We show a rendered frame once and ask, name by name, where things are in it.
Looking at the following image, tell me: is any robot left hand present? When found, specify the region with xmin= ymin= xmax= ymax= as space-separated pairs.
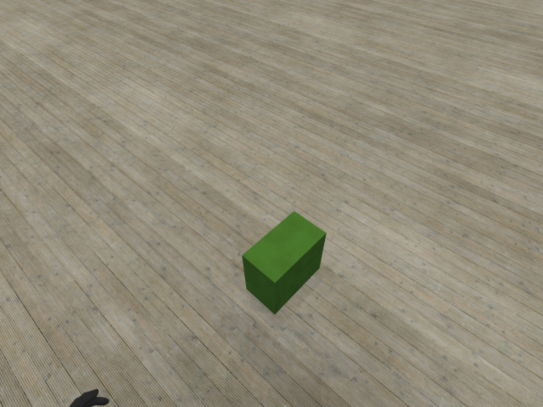
xmin=69 ymin=389 xmax=109 ymax=407

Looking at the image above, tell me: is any carton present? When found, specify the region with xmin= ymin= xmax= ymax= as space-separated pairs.
xmin=242 ymin=211 xmax=327 ymax=314

